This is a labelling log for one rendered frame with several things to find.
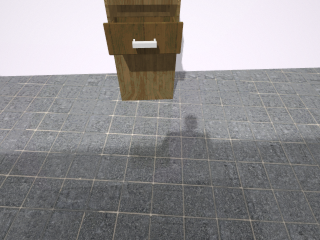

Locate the handle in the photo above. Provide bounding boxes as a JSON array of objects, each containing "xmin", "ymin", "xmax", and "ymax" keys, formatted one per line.
[{"xmin": 132, "ymin": 38, "xmax": 157, "ymax": 48}]

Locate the drawer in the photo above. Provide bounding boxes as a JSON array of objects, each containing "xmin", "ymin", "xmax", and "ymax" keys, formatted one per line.
[{"xmin": 103, "ymin": 16, "xmax": 184, "ymax": 55}]

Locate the cabinet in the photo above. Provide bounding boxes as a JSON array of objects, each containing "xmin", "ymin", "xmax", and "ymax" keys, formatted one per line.
[{"xmin": 104, "ymin": 0, "xmax": 181, "ymax": 101}]

